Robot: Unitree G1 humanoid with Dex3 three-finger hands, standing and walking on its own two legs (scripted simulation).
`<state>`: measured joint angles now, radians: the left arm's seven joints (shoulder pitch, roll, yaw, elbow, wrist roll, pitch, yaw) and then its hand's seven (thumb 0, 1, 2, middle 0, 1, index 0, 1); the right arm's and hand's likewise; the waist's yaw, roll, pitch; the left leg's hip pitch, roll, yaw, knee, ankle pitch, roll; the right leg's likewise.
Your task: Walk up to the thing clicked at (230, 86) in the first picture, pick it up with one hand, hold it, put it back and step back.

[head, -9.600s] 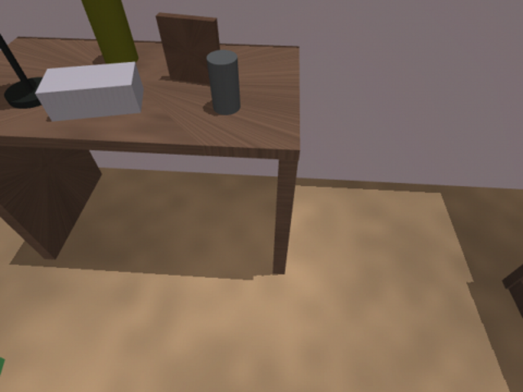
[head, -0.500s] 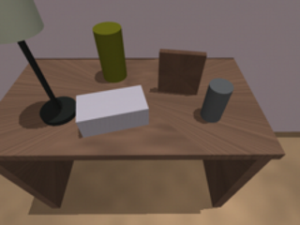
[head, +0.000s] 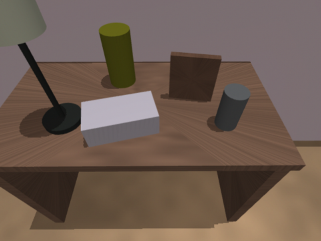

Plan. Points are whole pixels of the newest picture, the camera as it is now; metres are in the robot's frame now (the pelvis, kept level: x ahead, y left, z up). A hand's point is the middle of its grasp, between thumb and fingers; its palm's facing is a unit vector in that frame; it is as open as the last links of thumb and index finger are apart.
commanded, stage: stand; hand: right
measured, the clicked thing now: (230, 108) +0.51 -0.21 +0.01
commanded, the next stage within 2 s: rise first in 1.14 s
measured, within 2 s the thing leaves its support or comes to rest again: neither
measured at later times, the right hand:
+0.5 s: hand out of the picture +0.08 -0.25 -0.16, palm faces -0.02 +0.94 -0.33, open 7.3 cm
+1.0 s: hand out of the picture +0.08 -0.25 -0.16, palm faces -0.02 +0.94 -0.34, open 7.3 cm
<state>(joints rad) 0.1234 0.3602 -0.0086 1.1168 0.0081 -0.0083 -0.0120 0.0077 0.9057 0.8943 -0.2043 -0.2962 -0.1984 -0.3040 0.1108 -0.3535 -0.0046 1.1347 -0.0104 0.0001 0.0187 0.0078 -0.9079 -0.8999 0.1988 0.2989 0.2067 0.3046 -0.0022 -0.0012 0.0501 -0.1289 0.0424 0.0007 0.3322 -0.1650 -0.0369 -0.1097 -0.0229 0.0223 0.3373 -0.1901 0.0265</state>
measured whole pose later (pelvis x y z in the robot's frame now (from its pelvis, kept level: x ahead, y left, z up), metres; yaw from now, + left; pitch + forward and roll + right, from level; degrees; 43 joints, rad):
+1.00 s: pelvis +0.01 +0.00 +0.00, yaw +0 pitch -2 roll +0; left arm 0.13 0.36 -0.01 1.11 0.01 -0.01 -0.01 0.01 0.91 0.89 -0.20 -0.30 -0.20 -0.30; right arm 0.11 -0.35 -0.01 1.12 -0.01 0.00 0.02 0.01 -0.91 -0.90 0.20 0.30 0.21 0.30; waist 0.00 0.00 0.05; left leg -0.12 0.04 0.00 0.33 -0.18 -0.03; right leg -0.09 -0.03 0.02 0.32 -0.20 0.03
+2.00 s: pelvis +0.02 +0.01 -0.01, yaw +0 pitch -1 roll +0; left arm 0.25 0.21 0.09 0.60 -0.02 -0.07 0.05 0.00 -0.49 0.03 -0.07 -0.05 -0.07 -0.06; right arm 0.38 -0.28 -0.19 0.16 0.04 -0.08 -0.05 0.00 0.51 -0.05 0.04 0.06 0.06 0.06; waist -0.03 -0.04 0.00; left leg -0.16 0.04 0.01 0.42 -0.25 -0.03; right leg -0.14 -0.03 0.03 0.42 -0.26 0.03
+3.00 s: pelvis +0.00 +0.01 -0.01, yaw -1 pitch -3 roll +0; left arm 0.23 0.22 0.17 0.67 -0.01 -0.13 0.03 -0.01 -0.55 0.07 -0.06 -0.05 -0.05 -0.07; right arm 0.49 -0.30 -0.27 -0.21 0.04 -0.27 0.00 -0.01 0.54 -0.05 0.05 0.06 0.06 0.06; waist -0.05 -0.05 0.04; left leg -0.15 0.04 0.02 0.43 -0.23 -0.03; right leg -0.13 -0.02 0.04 0.42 -0.24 0.03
